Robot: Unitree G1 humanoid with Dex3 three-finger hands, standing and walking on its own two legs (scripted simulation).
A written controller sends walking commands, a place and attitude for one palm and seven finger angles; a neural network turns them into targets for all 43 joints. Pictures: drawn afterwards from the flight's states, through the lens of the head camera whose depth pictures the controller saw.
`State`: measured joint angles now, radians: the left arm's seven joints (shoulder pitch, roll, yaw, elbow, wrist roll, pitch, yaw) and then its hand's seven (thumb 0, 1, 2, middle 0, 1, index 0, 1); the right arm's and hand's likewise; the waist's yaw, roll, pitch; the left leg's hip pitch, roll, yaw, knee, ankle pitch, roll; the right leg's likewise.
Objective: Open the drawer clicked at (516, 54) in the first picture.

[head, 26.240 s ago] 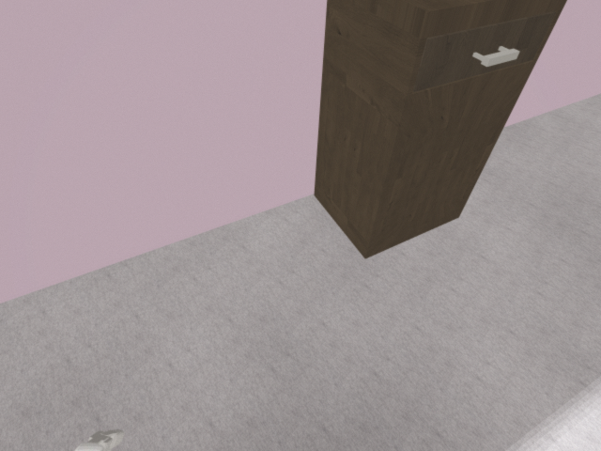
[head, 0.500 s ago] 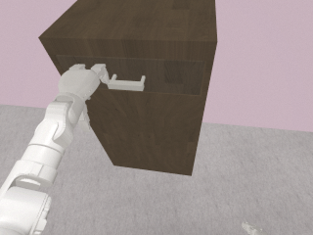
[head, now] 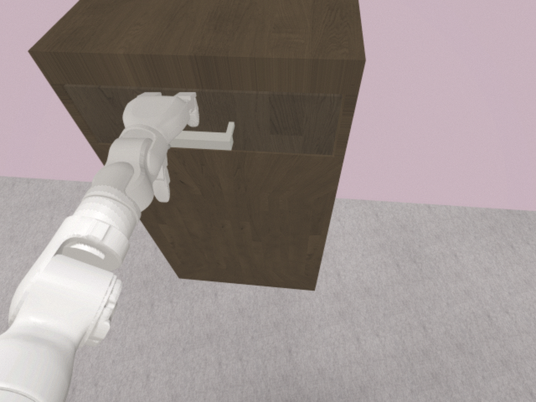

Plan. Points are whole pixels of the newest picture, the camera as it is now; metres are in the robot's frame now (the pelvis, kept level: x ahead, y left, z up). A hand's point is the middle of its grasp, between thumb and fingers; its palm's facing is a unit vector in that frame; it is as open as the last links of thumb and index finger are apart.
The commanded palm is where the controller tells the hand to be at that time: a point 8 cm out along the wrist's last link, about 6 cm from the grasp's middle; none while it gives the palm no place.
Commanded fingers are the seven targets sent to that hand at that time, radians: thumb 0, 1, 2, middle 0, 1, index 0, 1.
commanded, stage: move the hooked fingers above the handle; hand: left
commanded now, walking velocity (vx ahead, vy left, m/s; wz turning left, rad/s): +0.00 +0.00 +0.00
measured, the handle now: (201, 132) +0.56 +0.13 +0.06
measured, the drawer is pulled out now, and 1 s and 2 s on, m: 0.00 0.00 0.00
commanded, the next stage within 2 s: none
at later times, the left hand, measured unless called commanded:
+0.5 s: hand (204, 123) +0.51 +0.11 +0.13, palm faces -0.03 +0.03 -1.00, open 13.5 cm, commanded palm +0.49 +0.15 +0.17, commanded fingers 0.00 -0.50 0.30 -0.30 -1.20 -0.30 -1.20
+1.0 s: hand (217, 109) +0.52 +0.09 +0.14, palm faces +0.17 -0.03 -0.99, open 13.3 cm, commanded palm +0.50 +0.16 +0.17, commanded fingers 0.00 -0.50 0.30 -0.30 -1.20 -0.30 -1.20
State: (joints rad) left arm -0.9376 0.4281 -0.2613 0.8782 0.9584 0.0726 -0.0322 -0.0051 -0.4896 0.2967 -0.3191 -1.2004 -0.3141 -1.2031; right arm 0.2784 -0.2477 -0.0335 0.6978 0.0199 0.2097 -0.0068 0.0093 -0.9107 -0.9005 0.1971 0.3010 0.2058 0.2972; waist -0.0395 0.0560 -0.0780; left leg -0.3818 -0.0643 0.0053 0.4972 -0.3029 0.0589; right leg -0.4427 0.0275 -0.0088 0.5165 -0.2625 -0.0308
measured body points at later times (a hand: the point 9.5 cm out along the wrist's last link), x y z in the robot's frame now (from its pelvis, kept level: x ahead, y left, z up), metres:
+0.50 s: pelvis -0.02 -0.02 +0.00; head +0.04 -0.05 +0.45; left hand +0.50 +0.10 +0.18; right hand +0.01 -0.27 -0.15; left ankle -0.05 +0.08 -0.73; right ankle -0.01 -0.10 -0.73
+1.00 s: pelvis -0.01 -0.01 -0.01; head +0.06 -0.03 +0.43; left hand +0.51 +0.09 +0.20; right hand +0.02 -0.28 -0.15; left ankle -0.05 +0.08 -0.73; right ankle -0.01 -0.10 -0.73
